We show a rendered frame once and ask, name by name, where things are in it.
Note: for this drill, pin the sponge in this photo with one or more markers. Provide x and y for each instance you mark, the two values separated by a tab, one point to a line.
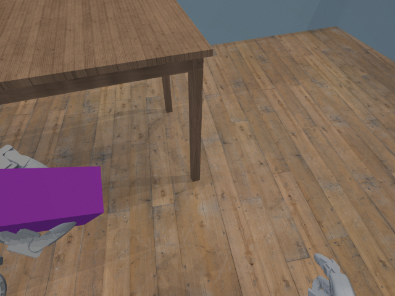
40	199

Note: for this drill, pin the robot left hand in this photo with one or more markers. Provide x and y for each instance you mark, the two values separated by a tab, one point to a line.
25	241

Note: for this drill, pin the robot right hand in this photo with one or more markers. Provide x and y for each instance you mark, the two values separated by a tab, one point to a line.
338	283

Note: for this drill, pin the table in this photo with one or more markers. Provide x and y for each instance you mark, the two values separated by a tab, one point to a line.
52	47

